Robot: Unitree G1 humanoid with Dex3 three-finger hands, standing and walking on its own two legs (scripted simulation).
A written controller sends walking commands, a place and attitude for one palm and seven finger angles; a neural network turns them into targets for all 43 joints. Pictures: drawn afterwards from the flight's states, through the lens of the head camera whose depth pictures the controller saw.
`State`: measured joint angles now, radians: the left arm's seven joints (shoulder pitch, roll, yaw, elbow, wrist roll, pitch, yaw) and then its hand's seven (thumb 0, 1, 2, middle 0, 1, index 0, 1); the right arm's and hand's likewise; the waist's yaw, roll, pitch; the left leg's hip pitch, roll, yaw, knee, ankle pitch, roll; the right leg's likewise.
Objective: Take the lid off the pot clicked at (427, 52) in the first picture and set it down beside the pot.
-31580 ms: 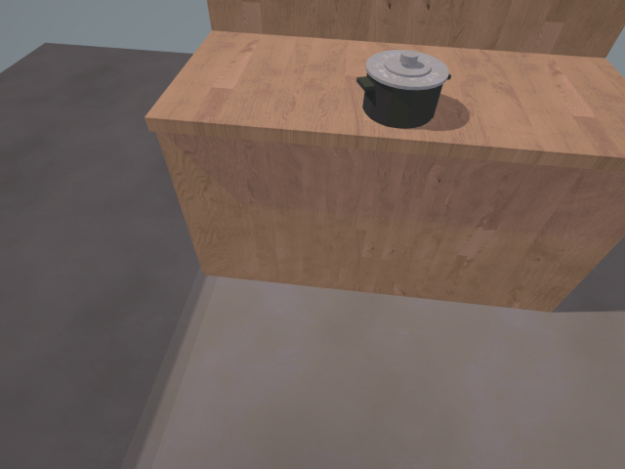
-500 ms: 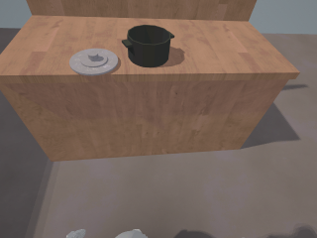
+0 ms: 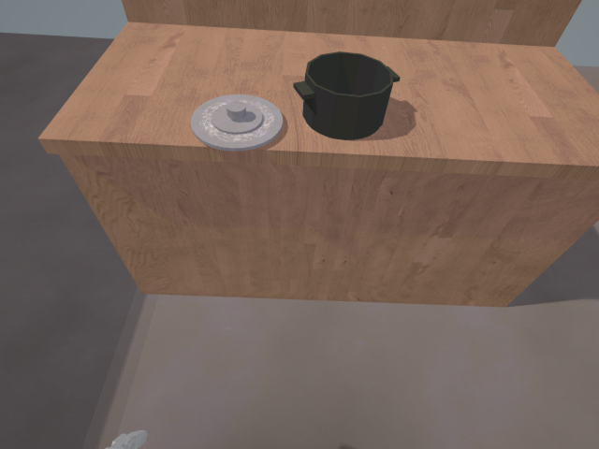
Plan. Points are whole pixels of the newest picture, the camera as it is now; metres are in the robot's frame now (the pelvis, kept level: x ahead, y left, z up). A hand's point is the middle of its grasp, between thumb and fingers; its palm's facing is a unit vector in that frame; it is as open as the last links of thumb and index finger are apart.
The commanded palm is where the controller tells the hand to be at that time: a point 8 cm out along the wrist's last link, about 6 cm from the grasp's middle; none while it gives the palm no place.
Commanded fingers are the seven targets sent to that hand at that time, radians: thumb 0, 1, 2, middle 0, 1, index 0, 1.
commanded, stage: stop stepping back and stand still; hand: left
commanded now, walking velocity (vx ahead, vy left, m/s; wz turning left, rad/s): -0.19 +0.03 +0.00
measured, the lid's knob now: (236, 110) +0.77 +0.16 +0.01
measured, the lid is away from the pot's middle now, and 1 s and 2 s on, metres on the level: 0.25 0.25 0.25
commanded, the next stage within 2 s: let the arm hang, fingers relaxed in 0.78 s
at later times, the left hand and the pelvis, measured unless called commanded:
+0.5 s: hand out of the picture +0.13 +0.20 -0.16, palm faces -0.05 -0.97 -0.22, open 7.4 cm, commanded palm none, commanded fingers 0.00 0.90 0.90 -0.20 -0.30 -0.20 -0.30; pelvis +0.05 +0.01 +0.01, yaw -4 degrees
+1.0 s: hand out of the picture +0.12 +0.18 -0.17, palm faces -0.06 -0.98 -0.19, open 7.3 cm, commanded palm none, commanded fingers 0.00 0.90 0.90 -0.20 -0.30 -0.20 -0.30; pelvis +0.06 +0.01 +0.01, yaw -5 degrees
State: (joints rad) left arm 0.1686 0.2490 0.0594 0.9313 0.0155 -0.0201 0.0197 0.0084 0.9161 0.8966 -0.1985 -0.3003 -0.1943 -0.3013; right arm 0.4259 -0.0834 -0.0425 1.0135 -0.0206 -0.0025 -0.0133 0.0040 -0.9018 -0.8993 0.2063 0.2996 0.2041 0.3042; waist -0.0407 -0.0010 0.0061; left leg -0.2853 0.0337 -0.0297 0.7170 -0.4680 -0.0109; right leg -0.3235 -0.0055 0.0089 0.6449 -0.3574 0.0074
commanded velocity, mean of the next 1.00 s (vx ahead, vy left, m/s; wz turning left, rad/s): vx -0.06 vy -0.02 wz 0.00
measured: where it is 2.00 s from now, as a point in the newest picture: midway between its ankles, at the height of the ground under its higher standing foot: outside the picture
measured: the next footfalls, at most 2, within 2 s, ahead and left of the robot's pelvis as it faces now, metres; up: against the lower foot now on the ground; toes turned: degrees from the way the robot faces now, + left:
none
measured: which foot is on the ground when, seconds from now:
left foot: down 0.00-1.00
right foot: down 0.00-1.00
